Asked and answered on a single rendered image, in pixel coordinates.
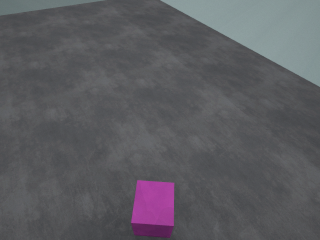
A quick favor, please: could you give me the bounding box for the carton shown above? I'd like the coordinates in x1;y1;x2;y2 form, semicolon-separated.
131;180;174;238

